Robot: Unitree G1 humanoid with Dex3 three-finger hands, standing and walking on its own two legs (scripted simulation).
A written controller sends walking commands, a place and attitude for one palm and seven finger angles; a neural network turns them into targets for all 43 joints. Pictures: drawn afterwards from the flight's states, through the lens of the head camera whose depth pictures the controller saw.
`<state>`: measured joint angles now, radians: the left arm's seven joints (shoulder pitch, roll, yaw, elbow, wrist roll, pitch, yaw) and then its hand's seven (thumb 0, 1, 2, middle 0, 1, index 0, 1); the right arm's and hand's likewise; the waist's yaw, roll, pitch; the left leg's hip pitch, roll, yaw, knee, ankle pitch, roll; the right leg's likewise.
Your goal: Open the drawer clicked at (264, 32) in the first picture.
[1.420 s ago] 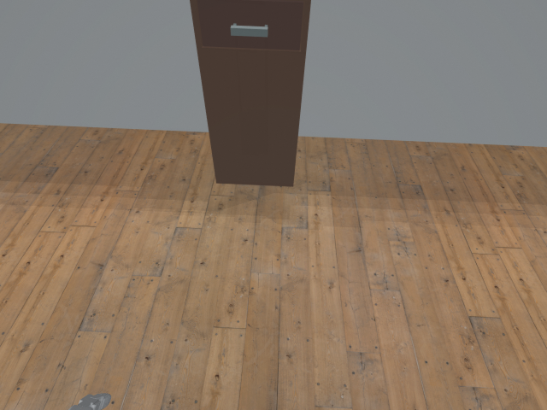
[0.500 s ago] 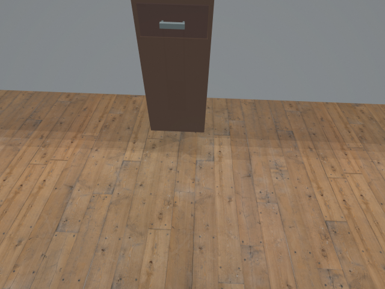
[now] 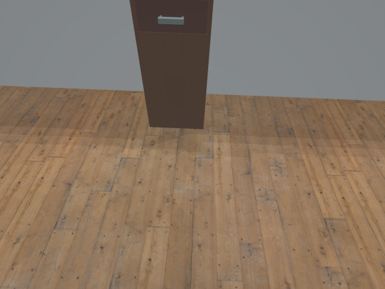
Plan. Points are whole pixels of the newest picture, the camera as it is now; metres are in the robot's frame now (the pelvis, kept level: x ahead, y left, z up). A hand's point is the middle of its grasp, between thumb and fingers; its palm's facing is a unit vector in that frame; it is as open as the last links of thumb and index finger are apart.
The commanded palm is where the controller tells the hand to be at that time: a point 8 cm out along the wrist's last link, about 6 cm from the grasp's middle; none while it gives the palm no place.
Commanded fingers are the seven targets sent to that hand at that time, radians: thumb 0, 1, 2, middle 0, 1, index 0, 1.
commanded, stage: look at it before walking up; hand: left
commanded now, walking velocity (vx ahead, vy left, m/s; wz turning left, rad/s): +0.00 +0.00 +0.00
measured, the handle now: (171, 19) +1.30 +0.18 +0.02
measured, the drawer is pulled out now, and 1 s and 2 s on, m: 0.00 0.00 0.00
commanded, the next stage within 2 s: walk to a spot facing it in 0.02 s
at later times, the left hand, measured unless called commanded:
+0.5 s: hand out of the picture +0.04 +0.21 -0.20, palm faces -0.04 -0.99 -0.15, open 7.4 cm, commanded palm none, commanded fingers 0.00 0.90 0.90 -0.20 -0.30 -0.20 -0.30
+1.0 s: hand (148, 209) +0.37 +0.16 -0.18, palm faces -0.04 -0.98 -0.20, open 7.2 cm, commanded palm none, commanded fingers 0.00 0.90 0.90 -0.20 -0.30 -0.20 -0.30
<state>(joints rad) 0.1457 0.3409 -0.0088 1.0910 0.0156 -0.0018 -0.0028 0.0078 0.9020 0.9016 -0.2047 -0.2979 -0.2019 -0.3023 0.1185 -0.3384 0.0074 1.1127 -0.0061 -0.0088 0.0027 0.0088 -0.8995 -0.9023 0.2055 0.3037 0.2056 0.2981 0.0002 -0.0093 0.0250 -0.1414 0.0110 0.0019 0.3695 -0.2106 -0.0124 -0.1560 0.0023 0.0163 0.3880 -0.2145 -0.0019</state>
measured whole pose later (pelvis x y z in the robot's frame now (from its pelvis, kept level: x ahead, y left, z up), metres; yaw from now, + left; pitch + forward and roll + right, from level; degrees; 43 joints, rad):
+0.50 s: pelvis +0.08 +0.03 -0.02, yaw -3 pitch +0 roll -1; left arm 0.37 0.21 0.02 1.13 0.03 0.02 -0.02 0.01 0.90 0.90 -0.20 -0.30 -0.20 -0.30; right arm 0.36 -0.18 0.00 1.11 -0.02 -0.06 -0.01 0.01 -0.90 -0.90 0.20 0.30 0.20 0.30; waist -0.01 -0.04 -0.02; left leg -0.10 0.02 0.09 0.52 -0.43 0.02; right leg -0.30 0.00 0.00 0.88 -0.46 -0.03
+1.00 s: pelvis +0.29 -0.03 -0.01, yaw -3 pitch -2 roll -2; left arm 0.21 0.18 0.05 1.05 0.03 -0.06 0.02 -0.01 0.94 0.90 -0.20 -0.30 -0.20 -0.30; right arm 0.31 -0.15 -0.05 1.09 -0.02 -0.03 -0.01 0.01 -0.91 -0.90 0.20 0.30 0.20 0.30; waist -0.05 0.01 0.03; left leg -0.53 0.14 0.05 1.19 -0.29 0.01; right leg -0.24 0.01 -0.18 0.50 -0.24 -0.06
